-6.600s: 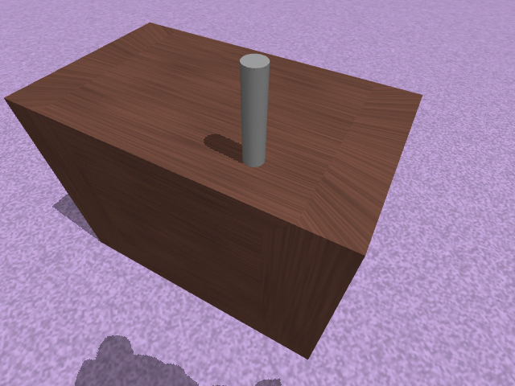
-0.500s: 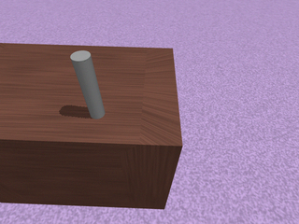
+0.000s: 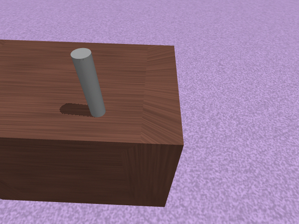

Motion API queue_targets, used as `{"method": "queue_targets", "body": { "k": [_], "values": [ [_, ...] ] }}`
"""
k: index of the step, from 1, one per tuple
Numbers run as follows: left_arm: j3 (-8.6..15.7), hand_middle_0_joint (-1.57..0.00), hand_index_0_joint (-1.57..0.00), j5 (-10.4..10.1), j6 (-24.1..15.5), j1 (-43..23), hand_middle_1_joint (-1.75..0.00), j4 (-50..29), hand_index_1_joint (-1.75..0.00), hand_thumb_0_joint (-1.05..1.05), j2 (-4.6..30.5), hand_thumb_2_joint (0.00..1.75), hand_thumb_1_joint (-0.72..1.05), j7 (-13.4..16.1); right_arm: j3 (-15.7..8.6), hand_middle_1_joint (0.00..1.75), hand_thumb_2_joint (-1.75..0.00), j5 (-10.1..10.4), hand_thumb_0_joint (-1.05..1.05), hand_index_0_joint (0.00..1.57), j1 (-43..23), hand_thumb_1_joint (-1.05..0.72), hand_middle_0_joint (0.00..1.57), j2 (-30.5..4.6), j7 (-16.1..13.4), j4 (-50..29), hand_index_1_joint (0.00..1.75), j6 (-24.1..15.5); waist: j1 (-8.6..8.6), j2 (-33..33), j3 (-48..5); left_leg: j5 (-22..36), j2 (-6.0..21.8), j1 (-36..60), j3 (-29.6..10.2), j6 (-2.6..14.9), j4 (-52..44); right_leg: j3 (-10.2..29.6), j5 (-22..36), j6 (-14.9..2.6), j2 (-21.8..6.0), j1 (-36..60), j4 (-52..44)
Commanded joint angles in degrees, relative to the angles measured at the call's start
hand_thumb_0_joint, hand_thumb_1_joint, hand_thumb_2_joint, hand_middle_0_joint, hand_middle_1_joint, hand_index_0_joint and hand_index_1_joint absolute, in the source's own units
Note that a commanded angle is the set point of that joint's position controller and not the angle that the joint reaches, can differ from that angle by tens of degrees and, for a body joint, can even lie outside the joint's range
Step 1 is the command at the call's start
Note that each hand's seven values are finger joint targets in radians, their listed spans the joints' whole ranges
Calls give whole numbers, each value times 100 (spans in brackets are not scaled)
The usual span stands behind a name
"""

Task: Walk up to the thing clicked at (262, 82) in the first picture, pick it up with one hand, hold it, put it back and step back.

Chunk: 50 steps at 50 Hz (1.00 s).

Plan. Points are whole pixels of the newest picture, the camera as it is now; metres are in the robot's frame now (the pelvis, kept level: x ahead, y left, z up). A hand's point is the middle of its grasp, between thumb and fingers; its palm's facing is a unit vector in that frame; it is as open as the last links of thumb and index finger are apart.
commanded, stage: stand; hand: left
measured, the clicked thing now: (90, 87) +0.49 +0.21 +0.09
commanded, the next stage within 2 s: rise first in 0.80 s
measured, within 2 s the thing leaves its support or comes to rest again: neither
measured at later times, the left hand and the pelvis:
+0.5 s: hand out of the picture +0.08 +0.25 -0.16, palm faces -0.02 -0.94 -0.35, open 7.4 cm; pelvis +0.01 +0.00 +0.00, yaw +0 degrees
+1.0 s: hand out of the picture +0.11 +0.25 -0.15, palm faces +0.07 -0.94 -0.33, open 8.0 cm; pelvis +0.00 +0.00 +0.00, yaw +1 degrees
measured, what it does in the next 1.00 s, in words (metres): stands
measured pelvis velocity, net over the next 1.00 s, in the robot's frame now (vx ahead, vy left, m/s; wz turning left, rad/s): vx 0.00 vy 0.00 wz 0.01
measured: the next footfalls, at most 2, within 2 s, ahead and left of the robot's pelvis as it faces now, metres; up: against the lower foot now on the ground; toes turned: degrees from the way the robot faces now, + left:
none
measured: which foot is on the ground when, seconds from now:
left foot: down 0.00-1.00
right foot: down 0.00-1.00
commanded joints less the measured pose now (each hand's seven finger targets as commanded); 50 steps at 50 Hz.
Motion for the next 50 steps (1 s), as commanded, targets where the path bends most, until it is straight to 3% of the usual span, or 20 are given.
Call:
{"method": "queue_targets", "body": {
  "k": [1,5,10,21,33,36,39,44,45,46,47,48,49,50],
  "values": [
    [245,-20,-20,23,-146,-171,-30,-331,-30,0,1236,90,90,62,-259,30,-90,-4,0,20,-181,-90,20,-1258,-92,-350,30,-108,-3,51,-464,424,557,106,-394,297,-330,308,659,-291,-556,-9,-308],
    [243,-20,-20,16,-152,-142,-30,-324,-30,0,1260,90,90,73,-263,30,-90,14,0,20,-241,-90,20,-1265,-95,-375,30,-106,7,5,-516,670,549,275,-366,292,-240,283,806,-285,-556,-58,-304],
    [240,-20,-20,23,-142,-142,-30,-308,-30,0,1240,90,90,69,-254,30,-90,3,0,20,-212,-90,20,-1255,-92,-360,30,-95,2,33,-342,329,517,110,-376,284,-323,290,593,-285,-546,-96,-360],
    [242,-20,-20,15,-158,-169,-30,-344,-30,0,1244,90,90,81,-264,30,-90,22,0,20,-241,-90,20,-1258,-107,-373,30,-108,-1,16,-538,959,553,352,-358,263,-224,259,1032,-279,-557,-22,-300],
    [256,-20,-20,28,-129,-160,-30,-341,-30,0,1211,90,90,71,-262,30,-90,1,0,20,-239,-90,20,-1275,-101,-390,30,-94,21,130,-311,317,526,94,-376,275,-380,260,541,-292,-523,-76,-378],
    [251,-20,-20,19,-142,-194,-30,-346,-30,0,1218,90,90,75,-260,30,-90,11,0,20,-263,-90,20,-1258,-103,-408,30,-108,14,92,-470,753,554,218,-388,275,-292,251,802,-297,-549,21,-303],
    [256,-20,-20,23,-138,-159,-30,-338,-30,0,1216,90,90,71,-261,30,-90,7,0,20,-253,-90,20,-1263,-109,-403,30,-103,20,88,-401,508,523,169,-373,277,-309,267,670,-302,-546,-33,-362],
    [264,-20,-20,21,-146,-144,-30,-335,-30,0,1239,90,90,74,-258,30,-90,10,0,20,-205,-90,20,-1249,-104,-415,30,-106,18,47,-491,721,538,241,-375,290,-273,243,859,-288,-553,33,-320],
    [260,-12,-12,24,-145,-175,-22,-331,-22,0,1217,82,82,78,-252,22,-82,10,0,12,-217,-82,12,-1245,-107,-419,22,-104,8,66,-470,781,527,229,-375,283,-258,235,903,-284,-555,27,-319],
    [84,-4,-4,-418,-612,-2185,-14,-2342,-14,0,188,74,74,119,-80,14,-74,549,0,5,-2227,-74,5,-271,-200,-2430,14,-766,-171,66,-847,320,-181,-371,317,135,295,-396,491,-163,114,-761,221],
    [112,-6,-4,-622,-847,-2110,-6,-2605,-7,0,533,66,66,257,-14,6,-66,631,0,5,-1968,-66,5,-372,-292,-2560,6,-883,39,-126,-863,-85,-179,-111,255,141,56,-428,41,-179,103,-437,73],
    [369,-6,-3,-584,-828,-1530,-4,-1937,-7,0,923,58,58,349,-330,5,-58,570,0,5,-1311,-58,4,-832,-401,-1792,5,-808,-133,3,-420,-441,-193,-233,337,144,-27,-392,-250,-199,118,-693,5],
    [731,-7,-5,-588,-756,-1148,-5,-1657,-7,0,1253,50,50,378,-579,5,-50,542,0,5,-1067,-50,4,-1026,-427,-1431,5,-710,38,156,-265,-442,-169,-479,369,102,87,-443,-332,-225,169,-705,135],
    [957,-7,-5,-574,-699,-910,-6,-1685,-7,0,1294,42,42,435,-786,5,-42,539,0,5,-1126,-42,5,-1162,-481,-1450,5,-710,48,213,-694,-118,-148,-414,356,66,199,-446,-9,-239,192,-633,258]
  ]
}}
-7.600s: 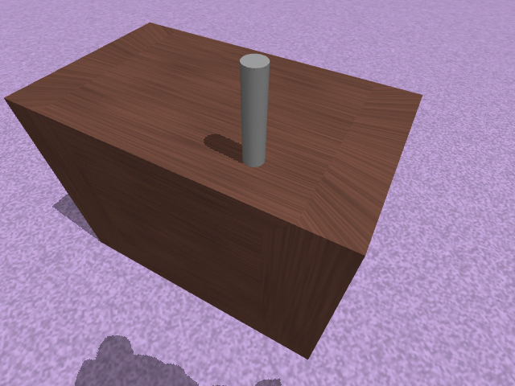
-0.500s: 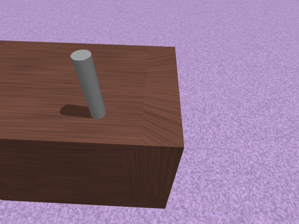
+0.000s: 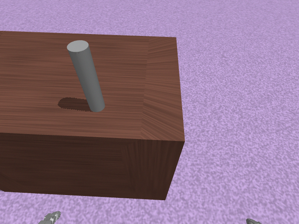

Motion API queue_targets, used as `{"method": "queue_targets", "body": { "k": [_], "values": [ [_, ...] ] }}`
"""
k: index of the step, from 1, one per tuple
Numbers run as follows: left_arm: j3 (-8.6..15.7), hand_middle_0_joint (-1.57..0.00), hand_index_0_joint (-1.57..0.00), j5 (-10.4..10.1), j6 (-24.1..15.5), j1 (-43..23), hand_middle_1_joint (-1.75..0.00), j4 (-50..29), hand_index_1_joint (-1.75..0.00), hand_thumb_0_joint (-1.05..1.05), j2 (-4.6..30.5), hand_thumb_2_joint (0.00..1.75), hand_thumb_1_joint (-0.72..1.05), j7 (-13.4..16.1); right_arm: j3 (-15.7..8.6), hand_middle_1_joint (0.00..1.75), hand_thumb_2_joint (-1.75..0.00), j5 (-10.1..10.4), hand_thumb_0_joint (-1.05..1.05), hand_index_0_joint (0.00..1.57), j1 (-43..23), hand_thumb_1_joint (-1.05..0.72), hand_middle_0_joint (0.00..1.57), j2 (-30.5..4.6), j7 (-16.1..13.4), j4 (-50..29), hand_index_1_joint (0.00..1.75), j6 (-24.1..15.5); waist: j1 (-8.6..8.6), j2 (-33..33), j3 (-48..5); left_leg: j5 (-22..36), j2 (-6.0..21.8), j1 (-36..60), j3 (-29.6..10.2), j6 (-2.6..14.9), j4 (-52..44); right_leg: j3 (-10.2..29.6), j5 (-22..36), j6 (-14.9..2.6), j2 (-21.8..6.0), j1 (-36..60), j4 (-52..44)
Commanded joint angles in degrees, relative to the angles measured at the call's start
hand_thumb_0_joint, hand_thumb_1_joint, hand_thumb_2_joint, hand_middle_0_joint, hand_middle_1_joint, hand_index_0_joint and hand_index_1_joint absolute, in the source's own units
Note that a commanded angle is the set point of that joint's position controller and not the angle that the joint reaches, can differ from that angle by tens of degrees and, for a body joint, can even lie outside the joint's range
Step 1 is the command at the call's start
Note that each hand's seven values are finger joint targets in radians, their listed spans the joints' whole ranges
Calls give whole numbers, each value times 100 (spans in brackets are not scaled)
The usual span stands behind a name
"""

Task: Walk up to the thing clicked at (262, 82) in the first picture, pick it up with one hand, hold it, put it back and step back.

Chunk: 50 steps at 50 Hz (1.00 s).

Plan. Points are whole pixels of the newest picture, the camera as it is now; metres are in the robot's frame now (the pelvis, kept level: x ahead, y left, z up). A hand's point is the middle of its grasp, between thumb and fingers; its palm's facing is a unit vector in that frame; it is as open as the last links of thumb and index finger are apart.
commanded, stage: rise first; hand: left
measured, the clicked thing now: (89, 81) +0.49 +0.21 +0.09
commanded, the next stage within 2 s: go down in 1.78 s
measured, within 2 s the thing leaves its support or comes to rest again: neither
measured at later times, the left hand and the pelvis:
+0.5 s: hand (58, 192) +0.20 +0.25 -0.04, palm faces +0.28 -0.90 -0.34, open 16.7 cm; pelvis +0.02 +0.00 +0.00, yaw +0 degrees
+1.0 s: hand (42, 185) +0.19 +0.25 +0.06, palm faces +0.32 -0.87 -0.39, open 17.5 cm; pelvis +0.01 -0.01 +0.00, yaw +1 degrees
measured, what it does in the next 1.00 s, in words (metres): stands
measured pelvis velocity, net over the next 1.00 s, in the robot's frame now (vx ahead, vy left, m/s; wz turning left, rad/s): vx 0.01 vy -0.01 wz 0.02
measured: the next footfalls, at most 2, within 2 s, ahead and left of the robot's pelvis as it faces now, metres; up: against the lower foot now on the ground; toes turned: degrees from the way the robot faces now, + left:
none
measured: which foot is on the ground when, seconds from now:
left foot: down 0.00-1.00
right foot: down 0.00-1.00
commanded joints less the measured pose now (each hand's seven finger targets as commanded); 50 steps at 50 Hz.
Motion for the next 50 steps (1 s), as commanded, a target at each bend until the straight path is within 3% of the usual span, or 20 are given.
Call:
{"method": "queue_targets", "body": {
  "k": [1,2,5,8,10,15,16,18,20,22,23,29,31,36,39,41,44,46,48,50],
  "values": [
    [882,-6,-5,-149,-489,-851,-5,-1292,-6,0,1397,34,34,311,-800,5,-34,111,0,5,-1021,-34,5,-1288,-324,-928,5,-444,125,181,-1403,421,-103,81,415,84,-46,-367,614,-199,171,-158,-36],
    [759,-7,-6,-124,-531,-897,-5,-1466,-6,0,1249,26,27,342,-774,5,-26,91,0,5,-820,-26,5,-1186,-358,-995,5,-476,46,129,-1623,666,-106,178,395,104,-14,-366,898,-177,175,-124,15],
    [1143,-6,-6,151,-426,44,-5,-1246,-5,0,1091,19,14,285,-1065,5,-18,-124,0,5,299,-8,5,-801,-285,-777,5,-343,30,160,-1431,886,-168,68,399,160,52,-359,1103,-179,184,-287,-35],
    [1126,-5,-7,143,-384,71,-5,-1920,-3,0,888,11,0,272,-854,5,-13,-109,0,5,-142,9,5,-566,-256,-1445,5,-298,209,136,-1665,1190,-198,234,442,137,-31,-367,1328,-160,170,-41,-80],
    [1202,-5,-6,104,-358,311,-5,-2248,-3,0,880,8,-12,267,-797,5,-11,-95,0,5,181,18,5,-442,-235,-1546,5,-221,200,146,-1359,1044,-204,117,479,126,-68,-399,1145,-156,175,-188,-180],
    [1147,-3,-4,102,-468,-136,-4,-3667,-3,0,844,4,-34,321,-655,5,-5,-94,0,5,-243,39,5,-373,-269,-2750,5,-315,182,203,-1144,678,-161,113,472,132,-212,-384,772,-173,157,-171,-244],
    [977,-4,-5,93,-501,-182,-4,-3950,-4,0,668,2,-42,327,-658,5,-4,-99,0,5,-216,42,5,-354,-287,-2879,5,-351,111,221,-1094,643,-153,137,449,133,-231,-401,742,-180,166,-199,-255],
    [1205,-4,-5,118,-533,29,-4,-4299,-4,0,848,1,-51,382,-694,5,-3,-137,0,5,76,48,5,-374,-320,-2983,5,-398,168,229,-1071,693,-153,177,437,136,-209,-414,775,-183,170,-130,-254],
    [1376,-4,-5,127,-553,386,-4,-4713,-4,0,970,0,-53,410,-794,5,-3,-162,0,5,282,50,5,-496,-331,-3187,5,-430,215,282,-1262,942,-149,310,436,128,-164,-423,1001,-188,186,77,-183],
    [1309,-5,-5,133,-577,634,-4,-5062,-4,0,826,0,-54,398,-800,5,-2,-183,0,5,330,51,5,-489,-334,-3425,5,-458,202,280,-1311,1180,-132,446,431,120,-137,-429,1219,-205,207,146,-141],
    [1521,-4,-5,130,-576,642,-5,-5147,-4,0,995,0,-53,419,-924,5,-2,-207,0,5,383,51,5,-580,-352,-3321,5,-441,210,275,-1216,1214,-134,410,431,114,-117,-426,1251,-195,207,143,-147],
    [1411,-4,-5,112,-633,1279,-4,-5892,-3,0,675,0,-52,274,-831,5,-1,-214,0,5,663,53,5,-233,-251,-3335,5,-401,220,189,-976,1366,-158,462,471,160,-97,-468,1487,-163,162,131,-165],
    [1481,-4,-4,98,-686,1231,-4,-6137,-3,0,718,0,-53,226,-709,5,-1,-216,0,5,581,54,5,-92,-201,-3217,5,-372,269,212,-792,1273,-154,388,465,160,-115,-477,1385,-160,158,102,-179],
    [1749,-3,-4,89,-794,1256,-4,-6642,-3,0,899,0,-52,185,-1086,5,-1,-252,0,5,444,54,5,-472,-230,-3362,5,-384,234,201,-784,1178,-147,463,433,146,-150,-493,1260,-172,171,97,-192],
    [1633,-4,-5,83,-883,1389,-4,-6854,-4,0,717,0,-54,133,-790,5,-2,-261,0,5,380,53,5,-38,-176,-3066,5,-410,308,225,-593,940,-195,364,450,175,-153,-491,1023,-151,143,51,-255],
    [1853,-4,-5,93,-942,1531,-4,-6995,-4,0,891,0,-54,153,-1082,5,-2,-288,0,5,314,53,5,-353,-208,-3083,5,-429,304,213,-696,920,-189,408,442,181,-142,-486,1005,-161,126,70,-244],
    [1867,-4,-5,90,-1046,1604,-5,-7121,-4,0,865,0,-54,106,-877,5,-2,-290,0,5,350,53,5,-96,-161,-3007,5,-431,334,86,-700,915,-191,372,428,202,-118,-509,1002,-138,132,151,-262],
    [1872,-4,-5,97,-1130,1531,-5,-7349,-4,0,891,0,-55,109,-1033,5,-2,-282,0,5,94,53,5,-333,-202,-3350,5,-475,286,86,-881,910,-202,503,427,200,-124,-491,982,-141,123,131,-242],
    [1926,-4,-4,103,-1170,1600,-4,-7368,-4,0,870,0,-55,98,-875,5,-2,-304,0,5,371,53,5,-103,-192,-3057,5,-455,317,64,-726,833,-220,465,431,218,-130,-499,928,-123,95,88,-294],
    [2018,-4,-4,102,-1216,1590,-4,-7364,-4,0,956,1,-55,102,-1045,5,-2,-310,0,5,391,53,5,-251,-215,-2968,5,-469,288,73,-641,661,-225,402,432,220,-141,-494,767,-119,92,18,-323]
  ]
}}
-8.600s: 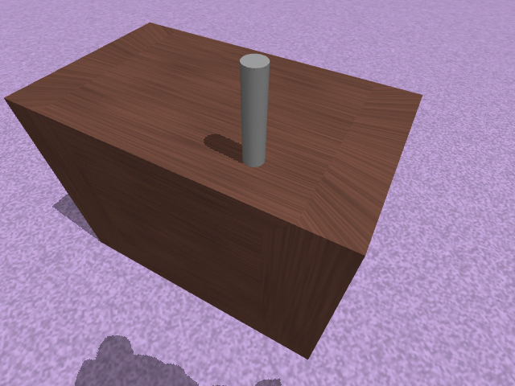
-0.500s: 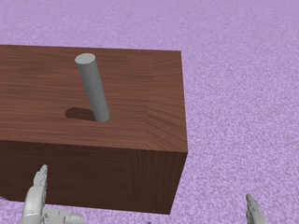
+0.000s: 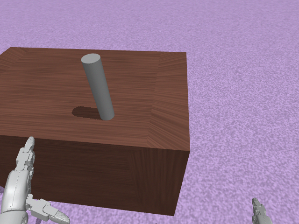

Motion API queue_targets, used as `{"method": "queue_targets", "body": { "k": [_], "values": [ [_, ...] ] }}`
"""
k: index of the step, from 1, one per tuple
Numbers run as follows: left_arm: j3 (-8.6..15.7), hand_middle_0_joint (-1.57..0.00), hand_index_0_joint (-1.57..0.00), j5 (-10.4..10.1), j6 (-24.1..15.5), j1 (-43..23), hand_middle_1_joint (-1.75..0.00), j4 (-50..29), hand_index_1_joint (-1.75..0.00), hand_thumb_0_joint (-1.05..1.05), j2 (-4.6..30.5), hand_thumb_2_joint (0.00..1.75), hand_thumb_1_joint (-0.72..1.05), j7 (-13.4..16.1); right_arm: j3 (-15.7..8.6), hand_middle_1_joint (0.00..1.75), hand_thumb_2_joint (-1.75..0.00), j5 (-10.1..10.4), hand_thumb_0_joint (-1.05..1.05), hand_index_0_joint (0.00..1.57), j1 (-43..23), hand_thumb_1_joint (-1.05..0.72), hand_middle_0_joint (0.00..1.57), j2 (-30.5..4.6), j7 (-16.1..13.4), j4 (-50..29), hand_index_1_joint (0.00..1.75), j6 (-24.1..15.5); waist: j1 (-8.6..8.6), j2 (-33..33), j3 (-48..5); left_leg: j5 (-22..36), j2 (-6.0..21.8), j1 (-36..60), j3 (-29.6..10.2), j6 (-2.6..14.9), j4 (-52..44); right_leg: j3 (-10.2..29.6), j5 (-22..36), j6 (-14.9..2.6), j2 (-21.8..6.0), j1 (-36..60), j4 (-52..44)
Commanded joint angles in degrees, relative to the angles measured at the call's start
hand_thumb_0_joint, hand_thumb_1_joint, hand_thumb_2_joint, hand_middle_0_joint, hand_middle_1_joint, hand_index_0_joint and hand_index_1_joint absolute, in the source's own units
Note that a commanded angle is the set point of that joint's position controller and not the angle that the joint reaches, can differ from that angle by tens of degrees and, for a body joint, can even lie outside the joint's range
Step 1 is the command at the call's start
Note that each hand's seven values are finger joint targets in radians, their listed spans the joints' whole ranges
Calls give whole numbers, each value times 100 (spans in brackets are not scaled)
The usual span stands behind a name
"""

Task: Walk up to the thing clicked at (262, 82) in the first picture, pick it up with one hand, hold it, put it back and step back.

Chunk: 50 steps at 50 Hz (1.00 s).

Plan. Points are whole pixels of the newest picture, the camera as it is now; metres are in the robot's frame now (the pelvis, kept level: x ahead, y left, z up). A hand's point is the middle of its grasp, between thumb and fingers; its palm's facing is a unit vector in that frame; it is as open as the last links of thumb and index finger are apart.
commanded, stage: rise first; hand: left
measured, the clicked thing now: (100, 90) +0.48 +0.21 +0.09
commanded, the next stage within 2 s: go down in 0.78 s
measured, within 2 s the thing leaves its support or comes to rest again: neither
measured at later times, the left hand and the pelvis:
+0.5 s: hand (38, 179) +0.18 +0.25 +0.12, palm faces +0.32 -0.86 -0.40, open 17.6 cm; pelvis -0.01 +0.01 +0.00, yaw +0 degrees
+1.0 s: hand (32, 171) +0.18 +0.25 +0.14, palm faces +0.34 -0.85 -0.39, open 17.6 cm; pelvis -0.01 +0.00 +0.00, yaw +0 degrees
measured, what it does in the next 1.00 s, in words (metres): stands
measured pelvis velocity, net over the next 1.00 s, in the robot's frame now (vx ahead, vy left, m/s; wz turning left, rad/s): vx -0.01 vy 0.00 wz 0.01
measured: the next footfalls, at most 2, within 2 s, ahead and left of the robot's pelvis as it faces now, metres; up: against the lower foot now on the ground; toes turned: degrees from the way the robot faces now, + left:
none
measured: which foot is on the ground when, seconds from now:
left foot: down 0.00-1.00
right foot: down 0.00-1.00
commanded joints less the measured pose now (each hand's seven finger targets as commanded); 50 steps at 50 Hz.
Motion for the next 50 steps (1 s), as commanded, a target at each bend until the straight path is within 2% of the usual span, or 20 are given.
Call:
{"method": "queue_targets", "body": {
  "k": [1,9,12,13,14,15,18,19,21,23,26,29,30,36,38,42,45,46,48,50],
  "values": [
    [746,-4,-4,-4,-504,-343,-4,-1347,-4,0,1132,0,-55,62,-378,5,-2,-4,0,5,-510,53,5,-841,-69,-843,5,-324,-7,-91,-363,805,-250,185,544,277,-308,-367,987,-65,62,-265,-532],
    [747,-4,-4,-21,-746,-363,-4,-1677,-4,0,1078,2,-55,8,-160,5,-2,23,0,5,-497,54,5,-573,-10,-937,5,-451,13,-194,-259,526,-265,106,520,302,-358,-398,685,-53,81,-290,-570],
    [820,-4,-4,-18,-800,-304,-4,-1762,-4,0,1122,2,-56,10,-429,5,-3,8,0,5,-424,53,5,-835,-30,-808,5,-484,-20,-129,-228,529,-252,135,501,281,-370,-408,682,-71,89,-338,-553],
    [834,-4,-4,-36,-824,-320,-4,-1859,-4,0,1142,2,-56,5,-297,5,-3,29,0,5,-550,54,5,-700,-6,-820,5,-500,32,16,-241,473,-268,106,508,280,-380,-408,608,-89,85,-329,-557],
    [964,-4,-3,-34,-835,-288,-4,-1824,-4,0,1212,3,-55,16,-494,5,-3,16,0,5,-456,54,5,-870,-16,-768,5,-512,-2,-39,-233,494,-250,98,492,277,-373,-417,642,-85,99,-299,-545],
    [797,-4,-4,-25,-857,-247,-4,-1913,-5,0,1067,3,-56,0,-281,5,-3,23,0,5,-512,53,5,-644,12,-816,5,-524,37,-49,-253,514,-247,108,475,278,-379,-434,622,-91,108,-275,-536],
    [882,-4,-3,-39,-925,-369,-4,-1981,-5,0,1145,3,-56,11,-438,5,-3,37,0,5,-549,54,5,-826,0,-1007,5,-572,-19,-69,-282,478,-248,112,478,280,-374,-430,611,-86,119,-268,-536],
    [888,-4,-4,-34,-934,-287,-4,-1936,-5,0,1099,4,-57,5,-251,5,-3,30,0,5,-511,53,5,-594,28,-796,5,-553,69,-50,-220,414,-250,69,484,284,-396,-433,540,-90,108,-267,-549],
    [882,-4,-3,-32,-981,-409,-4,-2061,-5,0,1114,5,-58,5,-445,5,-4,36,0,5,-644,53,5,-826,3,-1051,5,-605,14,-113,-299,421,-252,129,482,274,-400,-420,539,-86,111,-282,-552],
    [858,-5,-4,-23,-996,-285,-5,-2012,-5,0,1048,4,-58,-4,-284,5,-4,18,0,5,-350,52,5,-588,33,-748,5,-592,41,-115,-162,409,-230,54,457,272,-404,-462,522,-86,141,-266,-541],
    [862,-4,-4,-25,-1039,-310,-5,-2098,-5,0,1071,5,-58,-8,-465,5,-4,27,0,5,-490,53,5,-813,29,-982,5,-638,13,-125,-284,449,-225,89,465,267,-386,-443,581,-86,132,-248,-515],
    [906,-5,-4,-36,-1084,-237,-5,-2147,-6,0,1085,5,-58,-14,-244,5,-4,40,0,5,-393,52,5,-519,67,-717,5,-625,95,86,-190,403,-234,19,473,259,-420,-450,532,-106,130,-231,-503],
    [909,-4,-4,-43,-1093,-259,-5,-2215,-6,0,1128,5,-58,-17,-407,5,-4,49,0,5,-514,53,5,-720,52,-853,5,-645,70,30,-248,436,-236,54,476,256,-411,-445,547,-102,131,-248,-492],
    [997,-5,-3,-41,-1115,-234,-5,-2377,-6,0,1159,7,-60,-17,-483,5,-5,44,0,5,-541,52,5,-818,48,-961,5,-669,84,64,-321,499,-231,91,466,244,-405,-443,600,-118,148,-227,-474],
    [1006,-5,-3,-48,-1142,-265,-5,-2382,-7,0,1122,8,-60,-27,-231,5,-5,51,0,5,-402,52,5,-478,77,-831,5,-672,102,-23,-243,516,-243,44,472,268,-359,-446,610,-87,129,-211,-491],
    [1169,-5,-3,-56,-1134,-320,-5,-2342,-7,0,1248,9,-61,-20,-523,5,-6,41,0,5,-390,52,5,-854,26,-983,5,-687,17,-108,-276,495,-240,103,477,268,-374,-444,625,-81,145,-248,-499],
    [991,-5,-5,-63,-1145,-267,-8,-2339,-8,0,1077,5,-58,-68,-308,5,-5,63,0,5,-387,51,5,-537,75,-795,5,-670,93,-91,-136,422,-262,55,491,266,-389,-437,526,-80,123,-336,-515],
    [1000,-6,-6,-221,-1312,-578,-6,-2336,-6,0,708,4,-61,-210,-37,5,-6,-1,0,5,-594,49,5,-295,149,-820,5,-658,4,-299,-355,344,-264,-176,462,259,-67,-407,469,-31,92,-471,-283],
    [1401,-6,-6,-307,-1343,-576,-7,-1995,-7,0,1120,4,-61,-328,-385,5,-6,-7,0,5,-649,49,5,-711,106,-865,5,-624,-7,-345,-470,330,-288,-179,477,271,-9,-388,477,-3,64,-480,-261],
    [1422,-6,-6,-291,-1367,-739,-7,-1963,-7,0,1183,4,-61,-396,-191,5,-5,-10,0,5,-531,50,5,-545,128,-1065,5,-572,-8,-345,-508,266,-310,-201,486,289,32,-335,434,7,25,-520,-258]
  ]
}}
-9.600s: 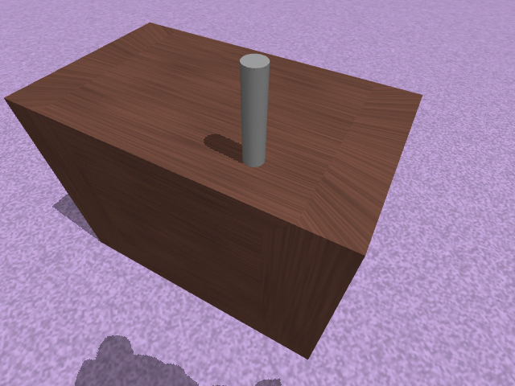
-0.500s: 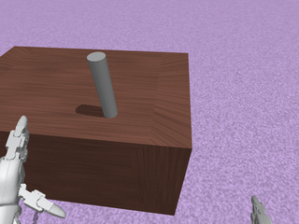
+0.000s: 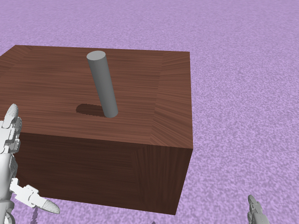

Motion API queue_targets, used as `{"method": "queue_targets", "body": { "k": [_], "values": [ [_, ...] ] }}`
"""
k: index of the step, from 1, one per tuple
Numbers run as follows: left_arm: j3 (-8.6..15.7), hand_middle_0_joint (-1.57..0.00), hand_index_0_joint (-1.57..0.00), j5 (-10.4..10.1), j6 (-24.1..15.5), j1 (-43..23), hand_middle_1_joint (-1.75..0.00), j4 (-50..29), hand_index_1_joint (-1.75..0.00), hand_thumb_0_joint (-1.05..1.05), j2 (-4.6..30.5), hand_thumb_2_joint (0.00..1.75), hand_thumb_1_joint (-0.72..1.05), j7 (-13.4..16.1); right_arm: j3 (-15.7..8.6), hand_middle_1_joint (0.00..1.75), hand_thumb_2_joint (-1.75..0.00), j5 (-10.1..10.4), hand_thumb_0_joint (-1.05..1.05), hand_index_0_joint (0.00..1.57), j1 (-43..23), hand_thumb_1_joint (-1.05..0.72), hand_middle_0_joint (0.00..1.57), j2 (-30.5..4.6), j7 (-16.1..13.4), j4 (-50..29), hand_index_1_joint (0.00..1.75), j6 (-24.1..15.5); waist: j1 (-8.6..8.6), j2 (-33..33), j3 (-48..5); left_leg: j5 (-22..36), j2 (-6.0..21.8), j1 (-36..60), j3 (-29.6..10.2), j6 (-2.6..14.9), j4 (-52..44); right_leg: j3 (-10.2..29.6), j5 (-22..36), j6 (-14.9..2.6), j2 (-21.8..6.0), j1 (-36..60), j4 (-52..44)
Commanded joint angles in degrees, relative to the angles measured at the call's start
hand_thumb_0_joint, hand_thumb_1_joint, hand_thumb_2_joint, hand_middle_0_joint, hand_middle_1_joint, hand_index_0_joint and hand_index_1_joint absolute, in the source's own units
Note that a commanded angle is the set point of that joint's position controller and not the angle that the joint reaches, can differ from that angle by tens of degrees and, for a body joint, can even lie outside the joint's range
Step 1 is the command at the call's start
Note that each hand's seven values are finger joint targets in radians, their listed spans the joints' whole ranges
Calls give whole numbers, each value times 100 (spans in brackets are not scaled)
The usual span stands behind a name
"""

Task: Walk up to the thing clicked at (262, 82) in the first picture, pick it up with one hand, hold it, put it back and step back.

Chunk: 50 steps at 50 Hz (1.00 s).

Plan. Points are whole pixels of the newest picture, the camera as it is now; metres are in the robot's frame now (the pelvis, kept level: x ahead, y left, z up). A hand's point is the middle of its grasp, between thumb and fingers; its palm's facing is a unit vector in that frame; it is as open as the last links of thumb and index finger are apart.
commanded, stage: go down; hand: left
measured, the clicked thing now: (104, 88) +0.49 +0.20 +0.10
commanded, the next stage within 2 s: none
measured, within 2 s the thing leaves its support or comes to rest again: neither
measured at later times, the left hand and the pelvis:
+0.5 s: hand (31, 119) +0.29 +0.31 +0.16, palm faces +0.20 -0.97 -0.14, open 17.6 cm; pelvis +0.01 +0.00 +0.00, yaw +0 degrees
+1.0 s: hand (24, 108) +0.32 +0.34 +0.17, palm faces +0.16 -0.99 +0.01, open 17.6 cm; pelvis +0.01 +0.00 +0.00, yaw +1 degrees
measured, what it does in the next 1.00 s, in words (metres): stands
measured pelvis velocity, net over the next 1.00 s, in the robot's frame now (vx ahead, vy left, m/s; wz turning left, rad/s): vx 0.01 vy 0.00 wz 0.01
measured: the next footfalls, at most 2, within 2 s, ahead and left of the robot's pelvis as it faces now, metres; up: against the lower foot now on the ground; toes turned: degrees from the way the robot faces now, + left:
none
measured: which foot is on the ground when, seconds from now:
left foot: down 0.00-1.00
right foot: down 0.00-1.00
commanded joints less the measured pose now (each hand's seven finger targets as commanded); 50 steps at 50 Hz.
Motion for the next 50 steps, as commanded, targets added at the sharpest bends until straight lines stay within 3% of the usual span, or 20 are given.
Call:
{"method": "queue_targets", "body": {
  "k": [1,5,8,9,10,12,16,19,20,21,26,32,33,37,39,41,42,43,45,50],
  "values": [
    [869,-6,-5,-125,-400,-844,-6,-819,-7,0,1205,4,-61,-92,-279,5,-5,-6,0,5,-544,51,5,-829,-51,-1276,5,-209,-115,-258,-623,430,-242,126,506,239,-220,-305,625,-46,76,-302,-471],
    [1186,-5,-5,-335,-295,-1658,-6,-460,-7,0,1529,7,-58,-251,-285,5,-5,19,0,5,-488,52,5,-836,-117,-999,5,-113,-168,-34,-639,484,-227,68,443,202,-200,-337,706,-53,102,-361,-350],
    [1120,-4,-4,-495,-88,-2382,-5,-325,-7,0,1647,9,-56,-476,-36,5,-5,72,0,5,-643,52,5,-620,-179,-1058,5,-90,-216,110,-736,452,-232,45,423,214,-216,-326,709,-69,78,-382,-360],
    [1114,-5,-4,-551,57,-2247,-5,340,-7,0,1601,9,-58,-597,-150,5,-5,82,0,5,-649,52,5,-812,-233,-1123,5,-94,-311,-162,-451,272,-230,-52,401,244,-226,-313,573,-44,87,-480,-416],
    [1078,-5,-4,-630,171,-2318,-5,427,-7,0,1578,9,-59,-734,48,5,-5,97,0,5,-611,52,5,-558,-238,-845,5,-70,-221,-136,-395,241,-243,-121,392,259,-232,-307,526,-47,61,-504,-450],
    [1298,-4,-4,-750,272,-3077,-6,270,-7,0,2047,9,-61,-999,54,5,-5,128,0,5,-656,52,5,-588,-289,-792,5,-90,-229,235,-602,356,-259,-47,411,236,-226,-286,639,-77,60,-501,-413],
    [1513,-3,-3,-1054,787,-3320,-5,1431,-7,0,2281,10,-59,-1536,133,5,-6,187,0,5,-555,52,5,-716,-379,-891,5,-90,-272,-48,-762,602,-227,-37,368,272,-194,-319,885,-82,85,-371,-416],
    [1689,-4,-3,-1252,1000,-4099,-4,1319,-6,0,2646,8,-58,-1891,192,5,-6,198,0,5,-575,51,5,-791,-422,-1097,5,-169,-239,240,-1505,1297,-203,266,355,238,-96,-340,1508,-113,96,-102,-266],
    [1789,-3,-2,-1292,1157,-3895,-4,1855,-5,0,2701,9,-55,-1974,205,5,-6,211,0,5,-620,52,5,-871,-429,-1219,5,-207,-207,45,-1268,1222,-203,129,347,246,-112,-344,1404,-106,102,-144,-307],
    [1685,-3,-2,-1313,1225,-4155,-4,1619,-6,0,2648,10,-57,-2059,359,5,-6,205,0,5,-558,52,5,-691,-419,-1120,5,-206,-182,211,-1458,1366,-195,215,344,233,-103,-334,1551,-121,94,-109,-285],
    [1670,-3,-2,-1336,1547,-4487,-3,1879,-5,0,2707,9,-57,-2376,295,5,-6,196,0,5,-414,52,5,-841,-452,-1126,5,-291,-145,466,-1415,1442,-128,255,297,166,-160,-380,1379,-189,176,-321,-232],
    [1866,-3,-2,-1351,1685,-4723,-3,2127,-4,0,2887,10,-52,-2424,98,5,-5,152,0,5,-411,53,5,-1105,-495,-1184,5,-369,-138,142,-1434,1549,-92,198,281,184,-109,-388,1438,-160,206,-319,-229],
    [1891,-3,-2,-1338,1649,-5125,-3,1663,-4,0,3021,10,-54,-2404,250,5,-5,133,0,5,-280,53,5,-876,-485,-993,5,-362,-107,397,-1731,1785,-118,318,307,189,-42,-371,1705,-161,174,-246,-191],
    [1809,-3,-3,-1284,1718,-5061,-3,2301,-4,0,2976,9,-53,-2463,275,5,-5,122,0,5,-425,53,5,-898,-534,-1016,5,-414,-162,359,-1381,1398,-127,167,328,198,-88,-341,1367,-144,178,-442,-241],
    [1912,-3,-2,-1296,1709,-5650,-3,2138,-4,0,3309,9,-54,-2497,236,5,-5,124,0,5,-512,53,5,-942,-583,-1016,5,-448,-217,546,-1621,1472,-148,222,328,209,-60,-345,1517,-146,159,-406,-236],
    [1924,-3,-2,-1323,1819,-5641,-3,2802,-4,0,3358,10,-54,-2612,445,5,-5,116,0,5,-382,53,5,-770,-614,-751,5,-456,-222,380,-1460,1335,-160,139,309,252,-47,-331,1453,-113,145,-442,-275],
    [1839,-3,-3,-1364,1832,-6084,-3,2530,-4,0,3393,9,-55,-2660,432,5,-5,149,0,5,-683,53,5,-776,-643,-951,5,-505,-256,511,-1540,1315,-186,171,329,262,-60,-321,1500,-123,132,-463,-276],
    [1953,-3,-2,-1365,1914,-5960,-3,3254,-5,0,3505,10,-58,-2722,305,5,-6,126,0,5,-475,53,5,-938,-704,-667,5,-497,-350,277,-1431,1127,-188,147,329,289,-53,-305,1338,-97,135,-585,-326],
    [1788,-3,-3,-1380,1975,-6491,-4,3088,-5,0,3544,9,-60,-2858,449,5,-5,119,0,5,-682,54,5,-860,-752,-887,5,-556,-383,373,-1552,1044,-232,180,339,311,-46,-268,1306,-86,92,-636,-377],
    [1803,-3,-3,-1184,2130,-6449,-3,4423,-4,0,3893,8,-61,-3057,434,5,-5,55,0,5,-395,55,5,-1046,-833,-789,5,-586,-413,54,-1478,786,-250,98,314,342,-42,-251,1030,-55,109,-855,-433]
  ]
}}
